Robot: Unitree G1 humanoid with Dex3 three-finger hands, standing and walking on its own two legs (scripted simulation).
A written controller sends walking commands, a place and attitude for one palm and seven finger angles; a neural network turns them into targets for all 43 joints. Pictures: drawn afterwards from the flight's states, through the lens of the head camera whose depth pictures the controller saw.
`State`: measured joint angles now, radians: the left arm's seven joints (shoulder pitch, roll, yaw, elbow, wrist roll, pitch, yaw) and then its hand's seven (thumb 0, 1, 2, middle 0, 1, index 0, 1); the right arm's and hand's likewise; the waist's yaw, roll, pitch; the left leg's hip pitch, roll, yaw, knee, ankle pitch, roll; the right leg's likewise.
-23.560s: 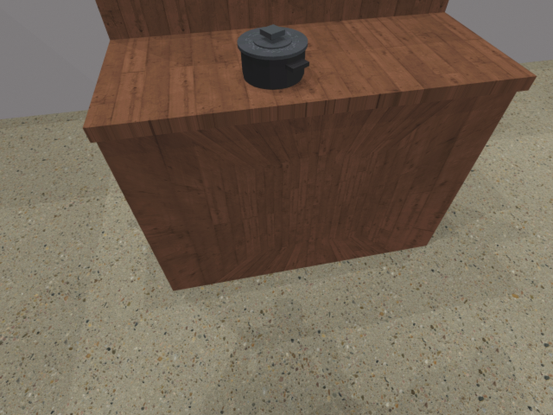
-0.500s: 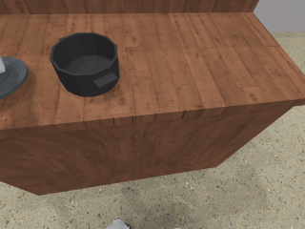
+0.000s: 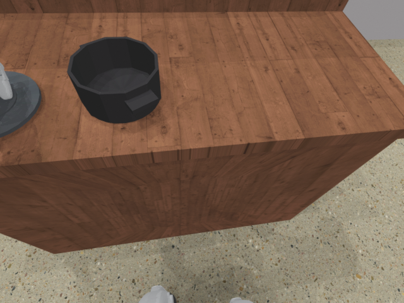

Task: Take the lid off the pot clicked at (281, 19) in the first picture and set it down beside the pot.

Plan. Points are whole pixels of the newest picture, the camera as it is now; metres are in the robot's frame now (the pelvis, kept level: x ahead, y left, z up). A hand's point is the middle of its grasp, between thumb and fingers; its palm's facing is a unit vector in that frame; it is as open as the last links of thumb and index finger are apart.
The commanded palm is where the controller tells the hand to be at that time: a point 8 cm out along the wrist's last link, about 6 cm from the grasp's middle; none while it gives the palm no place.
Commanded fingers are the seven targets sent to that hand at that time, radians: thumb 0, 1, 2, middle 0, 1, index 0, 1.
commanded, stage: open the fingers wide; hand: left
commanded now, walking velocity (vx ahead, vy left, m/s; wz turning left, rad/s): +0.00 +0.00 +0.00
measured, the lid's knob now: out of the picture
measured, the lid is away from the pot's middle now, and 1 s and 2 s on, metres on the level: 0.24 0.24 0.24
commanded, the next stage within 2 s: raise the empty hand in 0.92 s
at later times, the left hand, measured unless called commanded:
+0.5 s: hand out of the picture +0.45 +0.37 +0.13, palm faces -0.39 -0.13 -0.91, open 7.9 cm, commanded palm +0.48 +0.36 +0.19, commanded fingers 0.00 0.01 0.81 -0.45 -0.79 -0.48 -0.79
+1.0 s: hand out of the picture +0.45 +0.37 +0.13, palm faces -0.39 -0.12 -0.91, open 11.0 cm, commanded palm +0.48 +0.36 +0.19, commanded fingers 0.00 -0.10 0.82 -0.43 -0.70 -0.43 -0.70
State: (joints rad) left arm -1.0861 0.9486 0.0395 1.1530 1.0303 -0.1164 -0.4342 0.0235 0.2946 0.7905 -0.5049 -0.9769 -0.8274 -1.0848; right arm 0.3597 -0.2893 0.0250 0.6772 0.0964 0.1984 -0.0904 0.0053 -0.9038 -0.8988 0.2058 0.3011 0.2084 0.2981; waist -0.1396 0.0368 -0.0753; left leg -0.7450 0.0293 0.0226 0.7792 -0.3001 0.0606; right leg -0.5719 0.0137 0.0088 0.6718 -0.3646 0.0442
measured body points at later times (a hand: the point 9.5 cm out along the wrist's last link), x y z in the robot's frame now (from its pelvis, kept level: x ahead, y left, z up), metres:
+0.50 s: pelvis +0.00 +0.00 +0.00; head +0.09 +0.03 +0.44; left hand +0.47 +0.37 +0.19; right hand +0.02 -0.28 -0.11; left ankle +0.04 +0.08 -0.71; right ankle -0.03 -0.16 -0.71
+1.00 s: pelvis -0.01 +0.01 +0.00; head +0.08 +0.04 +0.44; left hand +0.46 +0.38 +0.18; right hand +0.01 -0.27 -0.11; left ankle +0.04 +0.08 -0.71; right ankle -0.03 -0.16 -0.71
